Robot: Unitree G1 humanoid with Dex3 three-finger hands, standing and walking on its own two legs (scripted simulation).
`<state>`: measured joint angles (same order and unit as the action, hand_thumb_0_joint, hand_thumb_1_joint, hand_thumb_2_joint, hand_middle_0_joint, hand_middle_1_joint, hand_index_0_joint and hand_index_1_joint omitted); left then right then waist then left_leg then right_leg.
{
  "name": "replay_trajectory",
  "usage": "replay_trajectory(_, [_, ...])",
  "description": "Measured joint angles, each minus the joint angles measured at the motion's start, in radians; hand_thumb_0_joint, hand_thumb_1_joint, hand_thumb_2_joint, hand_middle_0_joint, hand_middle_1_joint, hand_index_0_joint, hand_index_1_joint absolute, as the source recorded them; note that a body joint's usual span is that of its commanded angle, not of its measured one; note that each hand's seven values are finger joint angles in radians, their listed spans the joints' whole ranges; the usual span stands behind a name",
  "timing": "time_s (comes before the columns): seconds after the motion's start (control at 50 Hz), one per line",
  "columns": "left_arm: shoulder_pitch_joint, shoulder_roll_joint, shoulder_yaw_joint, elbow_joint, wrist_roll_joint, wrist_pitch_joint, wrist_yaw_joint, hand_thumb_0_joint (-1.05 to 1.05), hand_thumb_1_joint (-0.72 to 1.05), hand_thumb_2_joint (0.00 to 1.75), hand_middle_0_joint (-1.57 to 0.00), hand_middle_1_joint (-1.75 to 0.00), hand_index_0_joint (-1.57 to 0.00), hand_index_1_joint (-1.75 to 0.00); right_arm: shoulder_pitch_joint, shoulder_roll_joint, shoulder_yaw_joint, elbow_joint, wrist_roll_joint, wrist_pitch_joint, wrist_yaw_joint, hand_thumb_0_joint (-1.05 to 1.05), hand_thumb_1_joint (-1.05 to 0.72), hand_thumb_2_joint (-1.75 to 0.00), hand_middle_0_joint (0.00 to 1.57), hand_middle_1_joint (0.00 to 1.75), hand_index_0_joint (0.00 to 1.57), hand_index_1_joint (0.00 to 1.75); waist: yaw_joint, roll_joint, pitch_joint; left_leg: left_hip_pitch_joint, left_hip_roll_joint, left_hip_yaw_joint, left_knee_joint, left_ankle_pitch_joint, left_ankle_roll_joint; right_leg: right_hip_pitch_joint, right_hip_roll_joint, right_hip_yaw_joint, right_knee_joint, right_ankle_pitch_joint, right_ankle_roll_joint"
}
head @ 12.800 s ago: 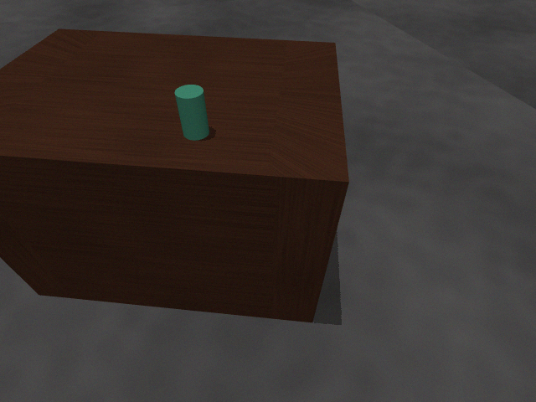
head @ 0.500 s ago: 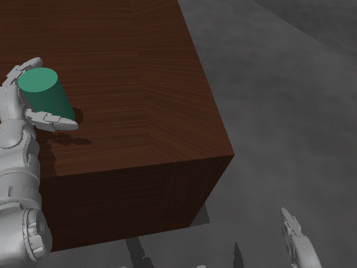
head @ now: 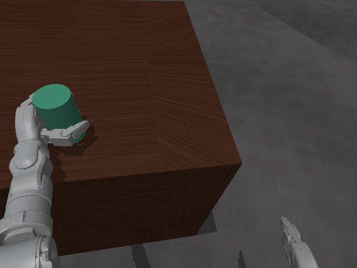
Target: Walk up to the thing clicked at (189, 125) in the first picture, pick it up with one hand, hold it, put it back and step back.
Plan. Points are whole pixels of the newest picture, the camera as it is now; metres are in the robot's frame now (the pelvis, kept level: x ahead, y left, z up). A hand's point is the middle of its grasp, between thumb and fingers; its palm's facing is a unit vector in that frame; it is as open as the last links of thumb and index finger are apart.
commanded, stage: settle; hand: left
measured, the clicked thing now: (62, 116) +0.45 +0.22 +0.09
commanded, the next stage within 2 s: lift in 1.00 s
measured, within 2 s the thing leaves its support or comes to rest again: leaves its support in 0.08 s
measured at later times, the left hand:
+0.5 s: hand (58, 102) +0.45 +0.21 +0.13, palm faces +0.20 -0.98 +0.00, open 9.5 cm
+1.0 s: hand (54, 90) +0.46 +0.21 +0.16, palm faces +0.20 -0.98 +0.00, open 9.5 cm
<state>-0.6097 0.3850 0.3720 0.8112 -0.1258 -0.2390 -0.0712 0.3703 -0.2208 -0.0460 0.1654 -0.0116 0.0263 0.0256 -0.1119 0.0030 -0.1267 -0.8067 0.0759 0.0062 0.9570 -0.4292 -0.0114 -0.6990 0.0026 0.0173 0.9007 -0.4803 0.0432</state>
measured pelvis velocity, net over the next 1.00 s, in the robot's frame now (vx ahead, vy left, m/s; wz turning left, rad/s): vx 0.00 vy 0.00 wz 0.01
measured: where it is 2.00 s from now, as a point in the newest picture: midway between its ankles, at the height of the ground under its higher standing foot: outside the picture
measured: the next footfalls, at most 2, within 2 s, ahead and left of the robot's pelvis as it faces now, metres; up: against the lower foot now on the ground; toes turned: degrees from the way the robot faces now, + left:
none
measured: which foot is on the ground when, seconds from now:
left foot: down 0.00-1.00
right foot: down 0.00-1.00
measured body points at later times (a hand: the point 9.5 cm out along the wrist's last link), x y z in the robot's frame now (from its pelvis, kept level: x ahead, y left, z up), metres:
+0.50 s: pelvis +0.00 +0.00 +0.01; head +0.06 +0.01 +0.46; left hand +0.44 +0.27 +0.13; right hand +0.15 -0.26 -0.04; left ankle +0.01 +0.12 -0.68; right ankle -0.03 -0.15 -0.68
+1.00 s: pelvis +0.00 +0.00 +0.02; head +0.05 +0.00 +0.47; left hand +0.44 +0.26 +0.16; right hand +0.15 -0.26 -0.04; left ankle +0.01 +0.12 -0.68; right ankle -0.03 -0.15 -0.68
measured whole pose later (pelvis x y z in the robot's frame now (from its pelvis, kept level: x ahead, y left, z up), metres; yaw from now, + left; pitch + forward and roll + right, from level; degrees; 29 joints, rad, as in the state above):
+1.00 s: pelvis +0.00 +0.00 +0.02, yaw +0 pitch +11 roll -1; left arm -0.73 0.41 0.34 0.81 -0.14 -0.07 -0.07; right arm 0.31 -0.22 -0.05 0.37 0.03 -0.02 -0.02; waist -0.08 0.02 -0.11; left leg -0.65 0.06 0.02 0.81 -0.36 -0.02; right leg -0.56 -0.01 0.02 0.78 -0.42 0.04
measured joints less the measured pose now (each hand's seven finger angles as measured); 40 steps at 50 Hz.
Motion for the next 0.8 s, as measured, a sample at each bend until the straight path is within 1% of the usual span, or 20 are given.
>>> replay_trajectory(0.06, [-0.007, 0.01, -0.006, -0.003, 0.001, 0.009, 0.001, 0.0, -0.28, 1.04, -0.76, -0.97, -0.78, -0.97, -0.009, 0.003, 0.0, 0.012, -0.001, 0.006, -0.003, -0.01, 0.51, -0.06, 0.05, 0.05, 0.05, 0.05, 0.003, 0.001, 0.007, 0.001, -0.001, -0.002, -0.001, 0.003, -0.001, 0.001, -0.001, -0.002, 0.002, 0.001, -0.001])
replay_trajectory(0.18, [-0.02, 0.008, -0.017, -0.015, -0.007, 0.028, -0.002, 0.0, -0.32, 1.1, -0.74, -1.04, -0.76, -1.05, -0.008, 0.0, 0.005, 0.019, 0.005, 0.009, -0.013, -0.01, 0.51, -0.06, 0.05, 0.05, 0.05, 0.05, 0.011, 0.006, 0.01, 0.026, -0.003, -0.001, -0.018, 0.012, -0.002, 0.024, -0.002, -0.002, -0.013, 0.009, -0.002])
replay_trajectory(0.44, [-0.065, 0.015, -0.022, -0.002, -0.015, 0.09, 0.0, 0.0, -0.34, 1.13, -0.74, -1.06, -0.75, -1.07, -0.018, -0.004, -0.002, 0.074, 0.022, 0.0, -0.027, -0.01, 0.52, -0.06, 0.05, 0.05, 0.05, 0.05, 0.02, 0.012, 0.013, 0.081, -0.007, 0.008, -0.069, 0.035, -0.003, 0.071, -0.007, 0.005, -0.052, 0.027, -0.004])
replay_trajectory(0.8, [-0.103, 0.021, -0.028, 0.007, -0.014, 0.141, 0.003, 0.0, -0.36, 1.15, -0.74, -1.07, -0.76, -1.08, -0.055, -0.004, -0.005, 0.163, 0.033, -0.034, -0.036, -0.01, 0.52, -0.06, 0.05, 0.05, 0.05, 0.05, 0.027, 0.013, 0.018, 0.134, -0.009, 0.011, -0.121, 0.059, -0.005, 0.121, -0.009, 0.005, -0.098, 0.049, -0.006])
